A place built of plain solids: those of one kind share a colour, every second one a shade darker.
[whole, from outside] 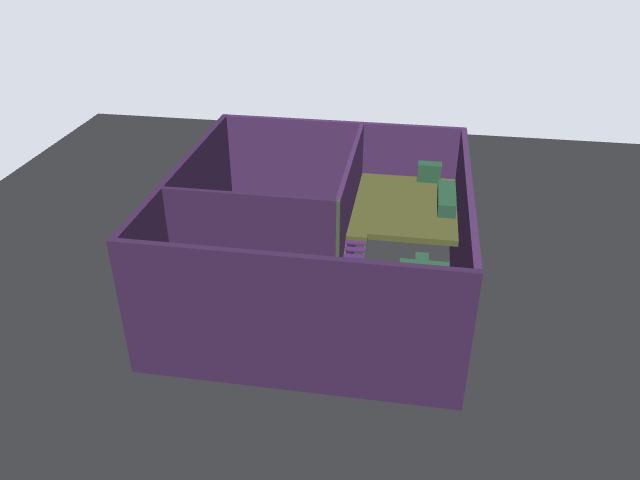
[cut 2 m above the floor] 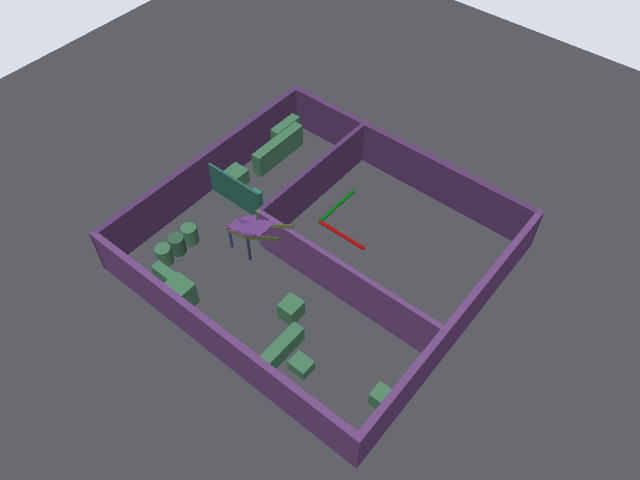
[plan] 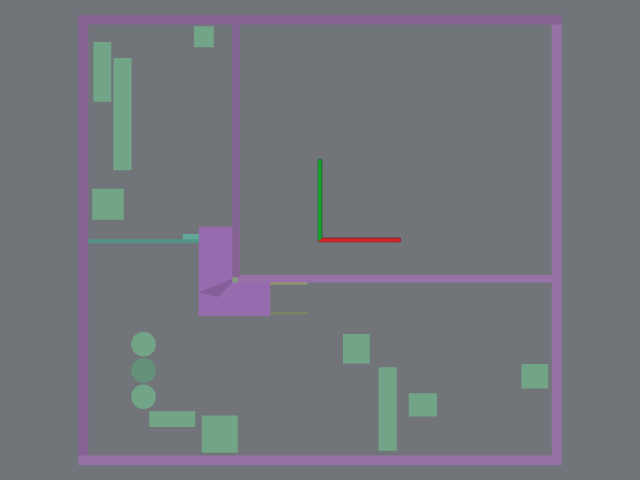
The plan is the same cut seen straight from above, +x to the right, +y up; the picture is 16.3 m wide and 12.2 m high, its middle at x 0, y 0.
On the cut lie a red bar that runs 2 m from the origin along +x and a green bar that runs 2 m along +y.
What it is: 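A barn, workshop or loft; a timber stair that turns on kite winders round a square newel, open at its outer side over a tall bay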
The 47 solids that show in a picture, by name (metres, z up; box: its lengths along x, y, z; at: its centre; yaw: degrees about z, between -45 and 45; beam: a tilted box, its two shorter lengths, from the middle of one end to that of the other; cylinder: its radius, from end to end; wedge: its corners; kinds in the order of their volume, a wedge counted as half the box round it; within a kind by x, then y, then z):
{
 "wall_1": {"box": [0.25, 11.45, 5.39], "at": [-6.02, 0.0, 2.65]},
 "wall_2": {"box": [0.19, 6.44, 5.39], "at": [-2.14, 2.27, 2.65]},
 "wall_3": {"box": [12.28, 0.25, 5.39], "at": [0.0, -5.6, 2.65]},
 "wall_4": {"box": [12.28, 0.25, 5.39], "at": [0.0, 5.6, 2.65]},
 "wall_5": {"box": [8.01, 0.19, 5.39], "at": [1.91, -0.99, 2.65]},
 "wall_6": {"box": [0.25, 11.45, 5.39], "at": [6.02, 0.0, 2.65]},
 "piece_1": {"box": [0.45, 1.52, 1.1], "at": [-5.53, 4.27, 0.5]},
 "piece_2": {"box": [0.8, 0.79, 0.74], "at": [-5.39, 0.91, 0.32]},
 "piece_3": {"box": [0.46, 2.85, 1.13], "at": [-5.02, 3.2, 0.52]},
 "piece_4": {"cylinder": 0.31, "from": [-4.49, -3.98, 0.0], "to": [-4.49, -3.98, 0.8]},
 "piece_5": {"cylinder": 0.31, "from": [-4.49, -3.32, 0.0], "to": [-4.49, -3.32, 0.8]},
 "piece_6": {"cylinder": 0.31, "from": [-4.49, -2.65, 0.0], "to": [-4.49, -2.65, 0.8]},
 "piece_7": {"box": [1.17, 0.4, 0.61], "at": [-3.76, -4.55, 0.26]},
 "piece_8": {"box": [0.51, 0.54, 0.54], "at": [-2.95, 5.17, 0.22]},
 "piece_9": {"box": [0.92, 0.95, 1.13], "at": [-2.55, -4.93, 0.52]},
 "piece_10": {"box": [0.68, 0.75, 0.8], "at": [0.93, -2.76, 0.35]},
 "piece_11": {"box": [0.47, 2.13, 0.76], "at": [1.72, -4.29, 0.33]},
 "piece_12": {"box": [0.72, 0.6, 0.53], "at": [2.62, -4.19, 0.21]},
 "piece_13": {"box": [2.54, 0.75, 0.57], "at": [3.13, -5.01, 3.17]},
 "piece_14": {"box": [0.68, 0.63, 0.7], "at": [5.46, -3.46, 0.3]},
 "piece_15": {"box": [0.58, 1.08, 0.85], "at": [5.55, -4.23, 3.31]},
 "floor_1": {"box": [0.37, 0.87, 0.26], "at": [-0.12, -1.5, 2.75]},
 "floor_2": {"box": [5.94, 4.46, 0.26], "at": [2.97, -3.29, 2.75]},
 "part_1": {"box": [2.84, 0.11, 1.55], "at": [-4.49, -0.03, 0.72]},
 "part_2": {"box": [0.42, 0.14, 1.53], "at": [-3.28, 0.08, 0.72]},
 "tread_1": {"wedge": [[-3.08, -1.93, 1.12], [-3.08, -1.93, 1.19], [-3.08, -1.33, 1.12], [-3.08, -1.33, 1.19], [-3.03, -1.93, 1.12], [-3.03, -1.93, 1.19], [-2.56, -1.46, 1.12], [-2.56, -1.46, 1.19]]},
 "tread_2": {"wedge": [[-3.08, -1.93, 1.29], [-3.08, -1.93, 1.36], [-2.44, -1.93, 1.29], [-2.44, -1.93, 1.36], [-2.22, -1.07, 1.29], [-2.22, -1.07, 1.36], [-2.08, -1.07, 1.29], [-2.08, -1.07, 1.36]]},
 "tread_3": {"wedge": [[-3.08, -1.37, 0.95], [-3.08, -1.37, 1.02], [-3.08, -0.9, 0.95], [-3.08, -0.9, 1.02], [-2.22, -1.02, 0.95], [-2.22, -1.02, 1.02], [-2.22, -0.9, 0.95], [-2.22, -0.9, 1.02]]},
 "tread_4": {"wedge": [[-3.08, -1.33, 1.12], [-3.08, -1.33, 1.19], [-2.56, -1.46, 1.12], [-2.56, -1.46, 1.19], [-2.22, -0.98, 1.12], [-2.22, -0.98, 1.19], [-2.17, -1.07, 1.12], [-2.17, -1.07, 1.19]]},
 "tread_5": {"box": [0.86, 0.29, 0.06], "at": [-2.65, -0.79, 0.81]},
 "tread_6": {"box": [0.86, 0.29, 0.06], "at": [-2.65, -0.54, 0.65]},
 "tread_7": {"box": [0.86, 0.29, 0.06], "at": [-2.65, -0.3, 0.48]},
 "tread_8": {"box": [0.86, 0.29, 0.06], "at": [-2.65, -0.05, 0.31]},
 "tread_9": {"box": [0.86, 0.29, 0.06], "at": [-2.65, 0.2, 0.14]},
 "tread_10": {"wedge": [[-2.48, -1.93, 1.46], [-2.48, -1.93, 1.52], [-2.13, -1.07, 1.46], [-2.13, -1.07, 1.52], [-2.01, -1.93, 1.46], [-2.01, -1.93, 1.52], [-2.01, -1.07, 1.46], [-2.01, -1.07, 1.52]]},
 "tread_11": {"box": [0.29, 0.86, 0.06], "at": [-1.9, -1.5, 1.66]},
 "tread_12": {"box": [0.29, 0.86, 0.06], "at": [-1.65, -1.5, 1.83]},
 "tread_13": {"box": [0.29, 0.86, 0.06], "at": [-1.41, -1.5, 2.0]},
 "tread_14": {"box": [0.29, 0.86, 0.06], "at": [-0.91, -1.5, 2.34]},
 "tread_15": {"box": [0.29, 0.86, 0.06], "at": [-0.66, -1.5, 2.51]},
 "tread_16": {"box": [0.29, 0.86, 0.06], "at": [-0.41, -1.5, 2.68]},
 "carriage_1": {"wedge": [[-3.01, -1.89, 0.93], [-3.01, -1.89, 1.09], [-3.01, -1.83, 0.93], [-3.01, -1.83, 1.09], [-2.05, -1.89, 1.24], [-2.05, -1.89, 1.4], [-2.05, -1.83, 1.24], [-2.05, -1.83, 1.4]]},
 "carriage_2": {"wedge": [[-2.05, -1.89, 1.25], [-2.05, -1.89, 1.43], [-2.05, -1.83, 1.25], [-2.05, -1.83, 1.43], [-0.32, -1.89, 2.42], [-0.32, -1.89, 2.61], [-0.32, -1.83, 2.42], [-0.32, -1.83, 2.61]]},
 "carriage_3": {"wedge": [[-2.05, -1.14, 1.25], [-2.05, -1.14, 1.43], [-2.05, -1.08, 1.25], [-2.05, -1.08, 1.43], [-0.32, -1.14, 2.42], [-0.32, -1.14, 2.61], [-0.32, -1.08, 2.42], [-0.32, -1.08, 2.61]]},
 "newel_1": {"box": [0.14, 0.14, 5.39], "at": [-2.16, -1.01, 2.65]},
 "post_1": {"box": [0.08, 0.08, 1.17], "at": [-2.99, -1.84, 0.54]},
 "post_2": {"box": [0.08, 0.08, 1.51], "at": [-2.0, -1.84, 0.71]}
}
